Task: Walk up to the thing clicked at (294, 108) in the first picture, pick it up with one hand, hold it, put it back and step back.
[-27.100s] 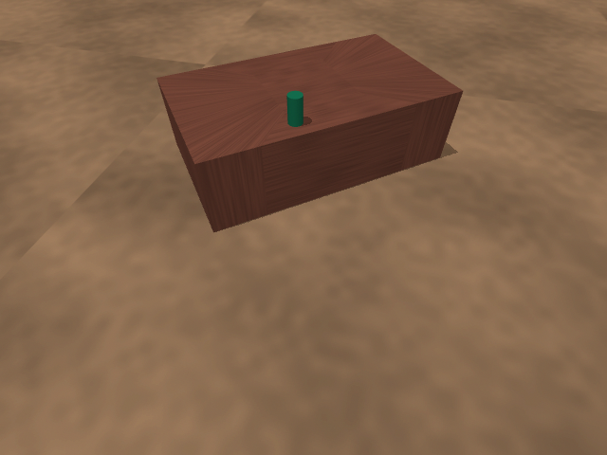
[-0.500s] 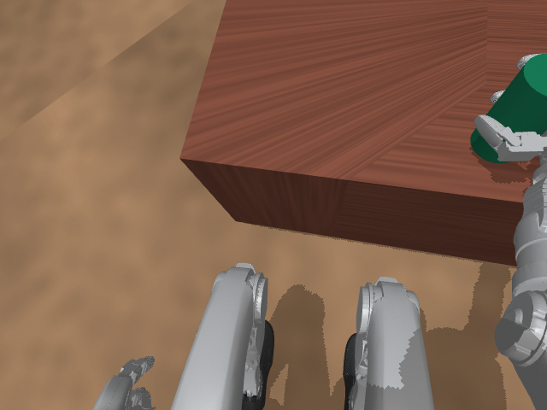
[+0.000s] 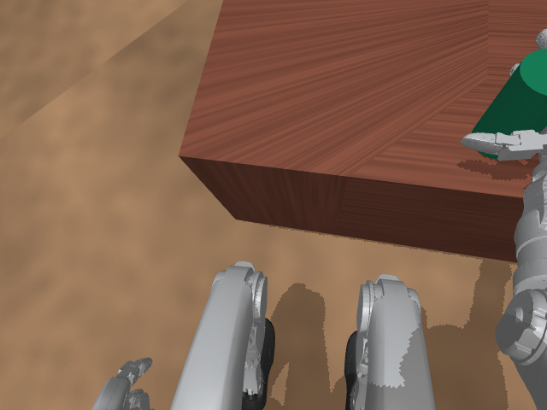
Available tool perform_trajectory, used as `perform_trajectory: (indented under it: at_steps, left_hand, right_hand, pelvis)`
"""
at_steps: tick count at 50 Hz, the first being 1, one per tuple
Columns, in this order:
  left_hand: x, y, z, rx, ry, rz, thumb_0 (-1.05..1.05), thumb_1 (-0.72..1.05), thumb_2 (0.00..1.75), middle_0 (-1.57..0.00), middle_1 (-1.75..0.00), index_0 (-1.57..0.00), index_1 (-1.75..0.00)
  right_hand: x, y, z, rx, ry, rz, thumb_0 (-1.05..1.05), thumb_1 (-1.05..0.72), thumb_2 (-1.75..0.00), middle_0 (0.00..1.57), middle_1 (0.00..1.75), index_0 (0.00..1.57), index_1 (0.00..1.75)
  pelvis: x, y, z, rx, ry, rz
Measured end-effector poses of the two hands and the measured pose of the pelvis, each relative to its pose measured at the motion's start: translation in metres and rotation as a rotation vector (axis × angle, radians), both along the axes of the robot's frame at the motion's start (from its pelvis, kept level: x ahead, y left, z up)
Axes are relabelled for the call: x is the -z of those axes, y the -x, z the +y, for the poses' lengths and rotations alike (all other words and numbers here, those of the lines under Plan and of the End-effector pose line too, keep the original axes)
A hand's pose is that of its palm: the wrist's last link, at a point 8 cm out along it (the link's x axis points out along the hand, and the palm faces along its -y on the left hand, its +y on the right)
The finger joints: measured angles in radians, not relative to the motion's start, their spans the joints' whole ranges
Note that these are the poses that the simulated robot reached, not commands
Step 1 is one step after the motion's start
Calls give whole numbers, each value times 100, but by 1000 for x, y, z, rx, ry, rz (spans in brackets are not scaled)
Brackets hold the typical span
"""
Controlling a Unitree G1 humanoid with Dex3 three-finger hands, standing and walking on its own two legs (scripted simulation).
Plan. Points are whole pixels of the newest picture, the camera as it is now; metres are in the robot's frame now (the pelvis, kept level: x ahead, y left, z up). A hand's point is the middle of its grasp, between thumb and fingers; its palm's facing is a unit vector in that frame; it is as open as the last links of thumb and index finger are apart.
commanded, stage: withdraw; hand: right
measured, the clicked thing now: (521, 110) +0.51 -0.26 +0.01
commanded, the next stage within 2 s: rise in 0.32 s
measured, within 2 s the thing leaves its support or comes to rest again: neither
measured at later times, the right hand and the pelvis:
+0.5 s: hand out of the picture +0.51 -0.34 +0.15, palm faces +0.30 +0.95 -0.12, open 17.3 cm; pelvis +0.02 +0.00 +0.11, yaw +0 degrees
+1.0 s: hand out of the picture +0.42 -0.37 +0.22, palm faces +0.34 +0.84 -0.42, open 17.3 cm; pelvis +0.06 -0.03 +0.27, yaw -2 degrees
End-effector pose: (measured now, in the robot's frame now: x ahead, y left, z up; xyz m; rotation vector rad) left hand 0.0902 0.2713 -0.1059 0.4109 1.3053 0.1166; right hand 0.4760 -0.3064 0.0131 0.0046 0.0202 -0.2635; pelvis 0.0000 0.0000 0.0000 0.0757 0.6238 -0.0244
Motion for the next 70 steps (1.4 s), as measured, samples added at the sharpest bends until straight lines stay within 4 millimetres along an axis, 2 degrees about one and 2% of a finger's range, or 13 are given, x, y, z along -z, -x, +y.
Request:
perform_trajectory:
  at_steps: [7,14,19,22,29,31,38,43,48,55,62,66,70]
  left_hand:
    - [-4,-2,1,-11,-9,-5,0,90,90,-21,-30,-21,-30]
    - [-31,-5,-5,-57,0,-24,0,90,90,-21,-30,-20,-30]
    - [-69,-4,-7,-82,3,-41,0,90,90,-21,-29,-20,-30]
    - [-92,-2,-5,-86,-3,-42,0,90,90,-21,-30,-20,-30]
    - [-144,2,-3,-101,-11,3,0,88,90,-21,-30,-20,-31]
    - [-162,1,-5,-111,-10,8,0,88,90,-21,-30,-20,-31]
    - [-230,-4,-15,-133,-30,-22,0,89,90,-21,-30,-20,-30]
    - [-263,-5,-19,-132,-38,-48,0,89,90,-21,-29,-20,-30]
    - [-283,-7,-25,-149,-23,-78,0,90,90,-21,-29,-20,-30]
    - [-294,-29,-40,-126,8,-142,0,90,90,-21,-29,-20,-30]
    - [-298,-84,-61,-74,67,-277,1,90,90,-21,-29,-20,-29]
    - [-304,-124,-71,-38,114,-399,1,90,90,-21,-29,-20,-29]
    - [-316,-160,-76,-14,155,-538,1,90,89,-21,-29,-20,-29]
  right_hand:
    - [-12,-3,-7,9,24,-13,-1,36,-23,30,26,30,26]
    - [-75,-7,-34,71,43,-44,-1,44,-12,14,13,14,13]
    - [-127,-7,-59,91,45,-2,-1,49,-8,9,8,8,8]
    - [-146,-4,-69,75,37,27,-1,51,-7,7,7,7,7]
    - [-144,10,-79,83,133,324,-1,50,-7,6,6,6,6]
    - [-154,16,-84,117,157,362,-1,50,-7,6,6,6,6]
    - [-218,37,-114,286,193,435,-2,53,-5,6,5,6,5]
    - [-251,50,-127,334,203,494,-1,54,-5,6,5,6,5]
    - [-247,75,-113,277,230,603,-1,52,-7,6,6,5,6]
    - [-221,124,-58,181,199,615,-1,49,-8,6,6,6,6]
    - [-221,184,-16,150,144,633,-1,50,-7,7,6,6,6]
    - [-230,208,-1,110,138,682,-1,53,-5,8,6,7,6]
    - [-234,234,25,36,89,753,-1,56,-4,8,6,7,6]
  pelvis:
    - [-4,-1,-1,1,-3,-6]
    - [-34,-5,-2,-1,-2,-24]
    - [-70,-11,-2,2,-3,-43]
    - [-89,-16,-3,5,-6,-53]
    - [-134,-23,-5,7,-9,-95]
    - [-150,-26,-6,9,-13,-111]
    - [-211,-43,-10,23,-16,-204]
    - [-242,-51,-17,33,-15,-260]
    - [-264,-56,-26,30,-6,-313]
    - [-278,-64,-31,29,9,-361]
    - [-286,-75,-28,43,21,-411]
    - [-288,-82,-23,52,30,-434]
    - [-290,-88,-18,59,39,-449]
